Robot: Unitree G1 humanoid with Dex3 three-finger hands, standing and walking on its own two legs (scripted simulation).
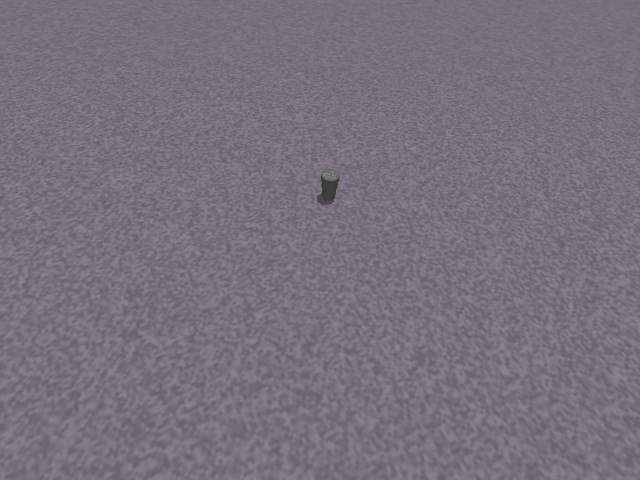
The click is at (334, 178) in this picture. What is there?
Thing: tapered cup
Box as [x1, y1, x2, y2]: [321, 169, 339, 200]
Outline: 326,169 321,173 322,194 324,199 330,200 333,198 335,193 339,174 337,171 333,169
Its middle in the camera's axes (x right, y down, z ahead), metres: +0.05 -0.25 +1.75
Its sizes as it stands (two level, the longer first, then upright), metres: 0.080 0.080 0.133
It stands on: the floor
